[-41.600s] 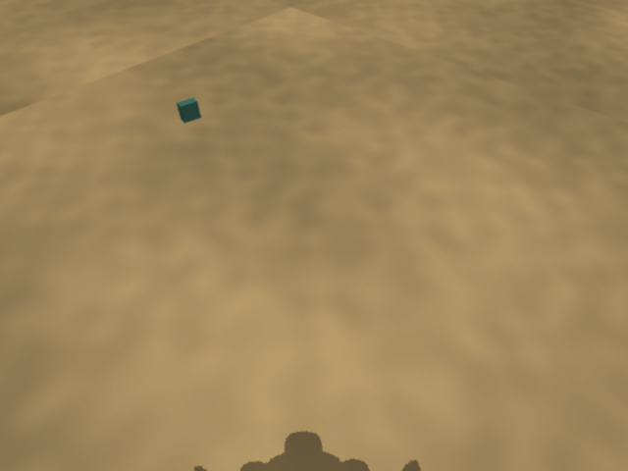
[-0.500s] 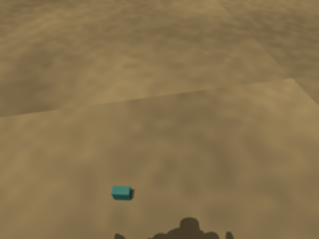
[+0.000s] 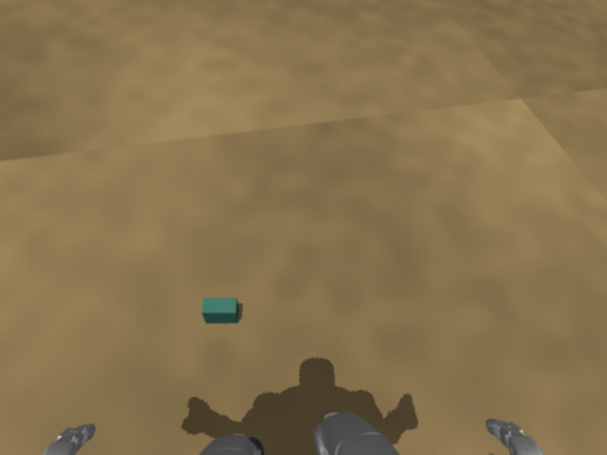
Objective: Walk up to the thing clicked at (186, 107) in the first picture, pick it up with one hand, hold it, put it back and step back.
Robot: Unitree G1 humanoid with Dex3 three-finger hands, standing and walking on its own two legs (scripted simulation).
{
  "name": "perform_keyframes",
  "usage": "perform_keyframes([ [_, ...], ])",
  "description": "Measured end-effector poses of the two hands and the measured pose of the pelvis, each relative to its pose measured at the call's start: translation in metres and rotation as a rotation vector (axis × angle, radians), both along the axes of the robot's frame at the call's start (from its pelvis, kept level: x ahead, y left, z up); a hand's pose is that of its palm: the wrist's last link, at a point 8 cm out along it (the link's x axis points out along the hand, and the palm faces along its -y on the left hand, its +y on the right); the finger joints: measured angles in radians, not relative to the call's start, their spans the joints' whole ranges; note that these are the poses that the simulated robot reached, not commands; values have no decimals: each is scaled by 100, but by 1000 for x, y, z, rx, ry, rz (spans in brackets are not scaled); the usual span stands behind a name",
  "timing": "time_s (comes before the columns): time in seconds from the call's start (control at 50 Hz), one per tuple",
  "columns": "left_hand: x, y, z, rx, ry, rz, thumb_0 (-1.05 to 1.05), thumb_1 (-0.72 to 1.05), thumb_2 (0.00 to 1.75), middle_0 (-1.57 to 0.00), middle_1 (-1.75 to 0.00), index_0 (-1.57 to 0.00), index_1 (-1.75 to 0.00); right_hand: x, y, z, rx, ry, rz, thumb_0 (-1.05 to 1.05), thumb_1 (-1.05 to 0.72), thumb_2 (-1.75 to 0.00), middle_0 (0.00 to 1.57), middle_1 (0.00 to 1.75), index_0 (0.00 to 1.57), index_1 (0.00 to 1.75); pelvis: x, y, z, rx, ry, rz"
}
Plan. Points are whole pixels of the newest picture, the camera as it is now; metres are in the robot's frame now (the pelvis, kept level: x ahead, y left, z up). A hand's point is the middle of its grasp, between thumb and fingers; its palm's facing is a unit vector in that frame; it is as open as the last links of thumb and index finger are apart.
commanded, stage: step back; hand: left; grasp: from above
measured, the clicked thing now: (221, 310) +0.53 +0.19 -0.72
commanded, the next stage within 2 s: none
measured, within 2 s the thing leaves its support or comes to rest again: neither
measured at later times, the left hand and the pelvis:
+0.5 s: hand out of the picture -0.01 +0.23 -0.14, palm faces +0.03 -0.92 -0.39, open 7.4 cm; pelvis -0.13 -0.03 -0.01, yaw +2 degrees
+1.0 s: hand out of the picture -0.21 +0.20 -0.15, palm faces +0.02 -0.92 -0.40, open 7.4 cm; pelvis -0.28 -0.07 -0.01, yaw +1 degrees
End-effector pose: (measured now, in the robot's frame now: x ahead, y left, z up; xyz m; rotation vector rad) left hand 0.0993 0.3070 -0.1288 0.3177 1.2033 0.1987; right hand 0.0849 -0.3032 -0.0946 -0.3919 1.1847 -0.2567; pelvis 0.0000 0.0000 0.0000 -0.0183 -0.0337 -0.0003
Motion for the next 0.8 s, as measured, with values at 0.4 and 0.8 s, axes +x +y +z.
perform_keyframes([
  [0.4, -115, -35, 29, 51, -48, 0, 0, 90, 90, -21, -30, -21, -30, -107, -48, -17, 43, -11, -1, 1, -91, -90, 20, 30, 20, 30, -101, -34, -2, 40, -4, -12],
  [0.8, -221, -32, 13, 24, -75, 30, 0, 90, 90, -20, -30, -20, -30, -190, -42, -2, -1, -65, 97, 1, -90, -90, 20, 30, 20, 30, -217, -43, -6, -4, 3, 22],
])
